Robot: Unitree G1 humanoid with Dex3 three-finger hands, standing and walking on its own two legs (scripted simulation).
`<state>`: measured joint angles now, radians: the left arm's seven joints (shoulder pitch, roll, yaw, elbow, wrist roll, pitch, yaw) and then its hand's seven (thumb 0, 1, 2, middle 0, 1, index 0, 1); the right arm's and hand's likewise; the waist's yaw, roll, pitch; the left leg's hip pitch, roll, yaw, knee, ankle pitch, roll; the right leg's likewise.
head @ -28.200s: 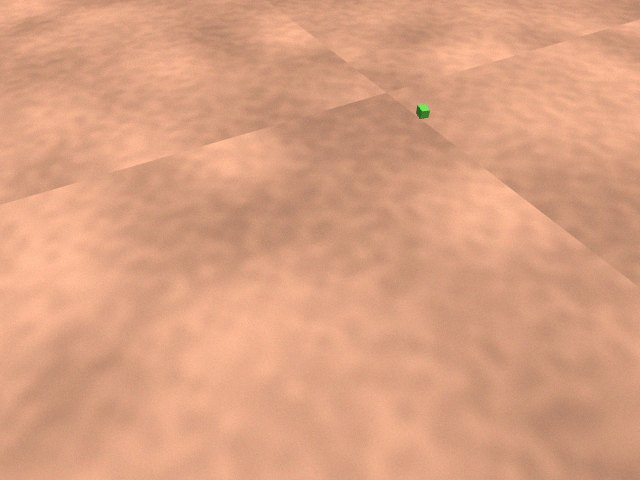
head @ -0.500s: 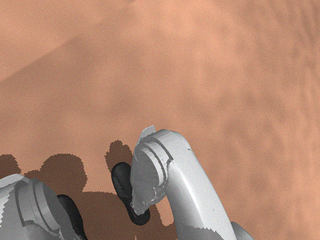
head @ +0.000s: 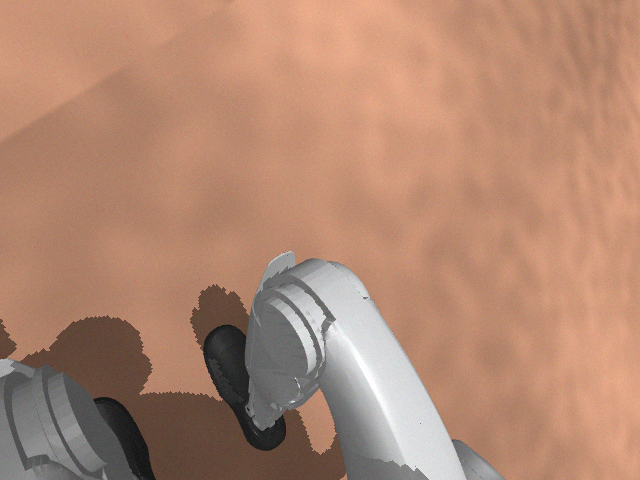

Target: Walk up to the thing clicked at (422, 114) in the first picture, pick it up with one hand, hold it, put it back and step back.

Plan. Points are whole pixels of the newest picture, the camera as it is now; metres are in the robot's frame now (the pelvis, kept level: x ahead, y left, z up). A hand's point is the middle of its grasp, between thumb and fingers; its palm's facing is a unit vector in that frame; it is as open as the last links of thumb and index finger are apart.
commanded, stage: rest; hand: left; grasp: from above
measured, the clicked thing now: out of the picture +0.49 +0.32 -0.28
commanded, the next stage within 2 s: open in 0.58 s
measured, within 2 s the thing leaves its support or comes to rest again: rests again in 0.84 s
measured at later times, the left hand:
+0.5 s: hand out of the picture +0.48 +0.33 -0.25, palm faces -0.42 -0.18 -0.89, open 7.6 cm
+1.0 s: hand out of the picture +0.49 +0.32 -0.25, palm faces -0.42 -0.16 -0.89, open 8.7 cm
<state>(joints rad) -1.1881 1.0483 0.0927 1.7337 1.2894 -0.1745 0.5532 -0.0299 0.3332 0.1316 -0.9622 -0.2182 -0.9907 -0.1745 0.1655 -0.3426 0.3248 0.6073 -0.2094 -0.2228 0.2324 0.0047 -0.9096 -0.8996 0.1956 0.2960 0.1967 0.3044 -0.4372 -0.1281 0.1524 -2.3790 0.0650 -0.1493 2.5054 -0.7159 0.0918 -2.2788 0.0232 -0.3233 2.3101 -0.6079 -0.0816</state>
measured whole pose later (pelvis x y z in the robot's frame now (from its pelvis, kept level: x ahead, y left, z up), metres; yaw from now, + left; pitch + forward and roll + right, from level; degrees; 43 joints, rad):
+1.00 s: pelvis +0.00 +0.00 +0.00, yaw -2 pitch +31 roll -16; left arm -1.20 1.10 0.07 1.72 1.26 -0.16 0.54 -0.01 0.27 0.28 -0.78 -0.32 -0.80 -0.30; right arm 0.15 -0.35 0.38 0.59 -0.22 -0.25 0.24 0.00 -0.90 -0.90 0.20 0.30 0.20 0.30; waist -0.45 -0.15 0.18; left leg -2.37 0.07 -0.17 2.51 -0.72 0.10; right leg -2.27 0.04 -0.34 2.29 -0.60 -0.07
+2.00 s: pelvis +0.00 +0.00 +0.05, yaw +5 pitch +35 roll -10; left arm -1.00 0.75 -0.10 1.27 1.07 -0.04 0.20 0.00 -0.13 0.70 -0.44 -0.57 -0.42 -0.59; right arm 0.20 -0.31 0.14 0.63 -0.09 -0.07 0.22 0.01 -0.91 -0.90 0.20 0.30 0.20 0.30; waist -0.28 0.02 -0.07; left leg -2.24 0.04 -0.07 2.31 -0.69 0.08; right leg -2.18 0.03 -0.23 2.18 -0.62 -0.07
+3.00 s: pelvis +0.01 +0.00 +0.17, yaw +12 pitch +34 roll -5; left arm -0.50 0.45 0.02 0.76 0.41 0.10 0.06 0.01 0.83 0.97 -0.23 -0.38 -0.23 -0.38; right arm 0.21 -0.28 0.02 0.64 0.00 -0.05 0.08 0.01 -0.90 -0.90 0.20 0.30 0.20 0.30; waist -0.12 0.04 -0.21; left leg -1.87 0.00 -0.02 1.93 -0.66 0.06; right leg -1.84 0.03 -0.13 1.86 -0.63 -0.06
